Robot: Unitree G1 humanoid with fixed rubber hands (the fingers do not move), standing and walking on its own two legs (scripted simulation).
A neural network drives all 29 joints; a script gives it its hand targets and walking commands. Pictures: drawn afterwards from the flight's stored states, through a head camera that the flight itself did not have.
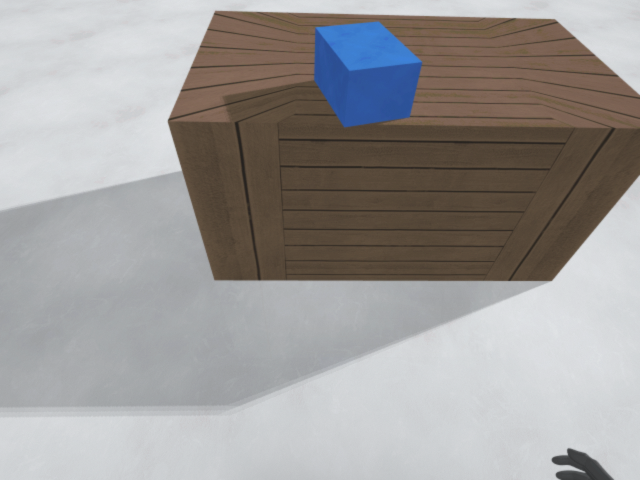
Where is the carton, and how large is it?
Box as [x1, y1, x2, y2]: [314, 22, 421, 126]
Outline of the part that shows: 379,22 315,27 314,80 344,126 409,116 421,61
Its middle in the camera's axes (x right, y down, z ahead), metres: +0.12 -0.45 +1.02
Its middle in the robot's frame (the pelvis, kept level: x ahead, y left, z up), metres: +1.07 -0.11 +0.00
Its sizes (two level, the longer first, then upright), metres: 0.257 0.183 0.144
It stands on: a pedestal, 0.68 m high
